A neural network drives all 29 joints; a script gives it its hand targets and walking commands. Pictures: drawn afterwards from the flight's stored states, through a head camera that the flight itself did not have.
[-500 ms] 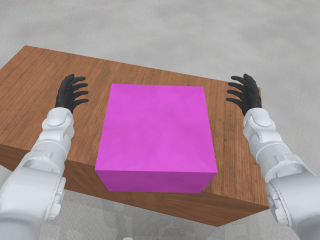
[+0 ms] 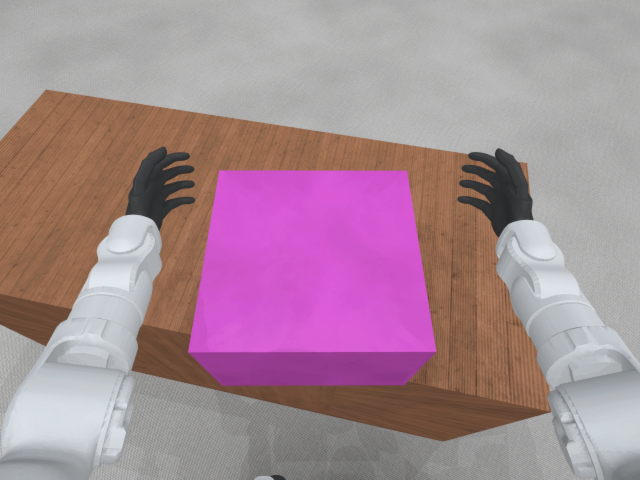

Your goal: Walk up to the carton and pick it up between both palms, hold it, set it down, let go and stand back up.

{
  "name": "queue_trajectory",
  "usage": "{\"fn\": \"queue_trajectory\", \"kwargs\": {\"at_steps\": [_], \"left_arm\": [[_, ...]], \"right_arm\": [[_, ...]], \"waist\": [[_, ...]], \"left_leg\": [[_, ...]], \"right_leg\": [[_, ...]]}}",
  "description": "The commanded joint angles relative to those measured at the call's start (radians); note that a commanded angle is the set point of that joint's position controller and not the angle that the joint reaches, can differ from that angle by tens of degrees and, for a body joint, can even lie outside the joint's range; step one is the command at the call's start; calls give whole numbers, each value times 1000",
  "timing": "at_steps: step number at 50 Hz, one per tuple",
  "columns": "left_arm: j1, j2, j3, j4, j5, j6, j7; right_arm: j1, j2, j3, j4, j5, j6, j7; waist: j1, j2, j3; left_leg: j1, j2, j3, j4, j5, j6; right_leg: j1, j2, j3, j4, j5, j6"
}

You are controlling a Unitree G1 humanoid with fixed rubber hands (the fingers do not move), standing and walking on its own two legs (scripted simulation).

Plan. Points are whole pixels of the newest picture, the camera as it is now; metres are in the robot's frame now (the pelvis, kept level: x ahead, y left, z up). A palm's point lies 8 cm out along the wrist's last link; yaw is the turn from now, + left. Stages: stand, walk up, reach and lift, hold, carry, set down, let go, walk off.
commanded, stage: set down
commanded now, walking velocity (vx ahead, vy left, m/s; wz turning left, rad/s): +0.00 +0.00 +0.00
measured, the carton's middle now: (313, 279) +0.41 +0.04 -0.08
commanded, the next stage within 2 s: none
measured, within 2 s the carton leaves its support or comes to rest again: neither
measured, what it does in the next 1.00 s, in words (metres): stands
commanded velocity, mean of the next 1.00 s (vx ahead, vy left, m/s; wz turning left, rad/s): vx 0.00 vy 0.00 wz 0.00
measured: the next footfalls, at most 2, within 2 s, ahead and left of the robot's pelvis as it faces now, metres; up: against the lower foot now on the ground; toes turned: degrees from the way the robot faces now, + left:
none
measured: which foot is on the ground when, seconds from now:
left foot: down 0.00-1.00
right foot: down 0.00-1.00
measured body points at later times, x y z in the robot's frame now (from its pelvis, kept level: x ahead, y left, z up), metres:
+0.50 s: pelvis +0.00 +0.00 +0.02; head +0.06 +0.03 +0.47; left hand +0.30 +0.25 -0.02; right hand +0.32 -0.20 -0.01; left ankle +0.02 +0.13 -0.72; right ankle +0.01 -0.13 -0.72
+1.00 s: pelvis -0.02 +0.00 +0.00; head +0.01 +0.00 +0.45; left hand +0.30 +0.24 -0.01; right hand +0.31 -0.21 -0.02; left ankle +0.02 +0.13 -0.72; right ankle +0.01 -0.13 -0.72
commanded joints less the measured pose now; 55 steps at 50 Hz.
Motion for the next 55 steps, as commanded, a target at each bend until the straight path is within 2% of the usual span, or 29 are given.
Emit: {"fn": "queue_trajectory", "kwargs": {"at_steps": [1, 5, 8, 12, 18, 20, 22, 24, 26, 29, 32, 35, 38, 40, 42, 44, 47, 50, 55], "left_arm": [[-393, 261, 104, -281, 14, -20, 1], [-392, 240, 91, -288, 1, 3, 5], [-326, 202, 89, -261, 16, -10, 1], [-165, 146, 98, -203, 75, -51, -17], [140, 58, 125, -205, 169, -147, -33], [303, 22, 132, -237, 199, -192, -36], [354, 13, 131, -318, 191, -250, -30], [354, 32, 128, -421, 158, -323, -4], [284, 71, 106, -538, 90, -397, 34], [156, 119, 48, -625, -17, -462, 87], [89, 138, -21, -575, -102, -465, 110], [124, 129, -70, -392, -131, -421, 100], [154, 99, -94, -167, -120, -366, 68], [178, 78, -96, -47, -93, -341, 45], [190, 66, -80, 26, -61, -329, 25], [205, 64, -51, 51, -35, -327, 11], [261, 83, 7, 10, 10, -333, 2], [328, 99, 51, -110, 36, -336, 1], [415, 119, 79, -389, 48, -335, 17]], "right_arm": [[-425, -201, -89, -300, -45, -37, -24], [-406, -174, -106, -303, -73, 5, -33], [-331, -147, -105, -266, -87, 1, -37], [-163, -105, -80, -176, -93, -37, -37], [131, -49, -44, -106, -110, -159, -34], [278, -22, -36, -94, -121, -226, -34], [327, -8, -58, -136, -129, -298, -31], [333, 8, -94, -236, -144, -365, -24], [273, 12, -149, -375, -158, -412, -11], [170, 9, -223, -530, -190, -417, 13], [110, 16, -245, -573, -210, -356, 28], [129, 30, -220, -454, -218, -275, 34], [132, 37, -177, -246, -202, -210, 32], [132, 36, -152, -118, -193, -196, 28], [131, 25, -133, -21, -184, -201, 24], [124, 9, -118, 10, -175, -225, 20], [165, 7, -110, -10, -174, -271, 9], [240, 20, -101, -96, -176, -307, 2], [389, 49, -117, -251, -193, -351, 1]], "waist": [[3, -41, -865], [-6, -36, -744], [-9, -21, -685], [-8, 13, -577], [-6, 22, -408], [-4, 30, -355], [-5, 49, -337], [1, 70, -356], [0, 89, -396], [-8, 98, -442], [-13, 82, -435], [-16, 40, -390], [-15, 15, -317], [-15, -15, -280], [-13, -25, -263], [-7, -41, -272], [14, -60, -279], [21, -63, -269], [15, 10, -253]], "left_leg": [[511, -63, 39, -17, 562, -17], [524, -61, 40, -62, 491, -13], [556, -56, 38, -78, 509, -19], [584, -50, 34, -102, 545, -29], [592, -45, 24, -144, 575, -35], [622, -44, 23, -151, 591, -41], [642, -45, 21, -146, 575, -47], [641, -49, 19, -135, 515, -45], [607, -50, 13, -132, 397, -36], [489, -47, 2, -142, 122, -13], [352, -43, -11, -145, -120, 17], [282, -46, -13, -119, -216, 34], [276, -47, -6, -89, -199, 34], [300, -50, -1, -70, -136, 27], [340, -50, 0, -56, -45, 15], [375, -52, 1, -51, 42, 7], [424, -58, 9, -50, 159, 1], [482, -70, 23, -59, 245, -6], [545, -80, 40, -71, 319, -14]], "right_leg": [[459, 45, -35, -7, 608, 46], [449, 36, -27, -51, 524, 42], [460, 28, -19, -82, 512, 36], [512, 18, -6, -117, 516, 28], [604, 14, 16, -167, 499, 14], [624, 18, 19, -181, 491, 9], [591, 28, 18, -182, 438, 0], [545, 32, 17, -168, 361, -7], [494, 34, 17, -137, 261, -17], [426, 23, 15, -72, 94, -26], [352, 3, 25, -9, -60, -32], [284, -14, 32, 12, -164, -37], [245, -15, 30, 5, -217, -41], [241, -7, 26, -5, -210, -39], [252, 8, 16, -12, -163, -38], [286, 21, 14, -18, -107, -34], [357, 35, 14, -29, -6, -24], [427, 38, 19, -46, 87, -15], [488, 29, 36, -56, 196, -14]]}}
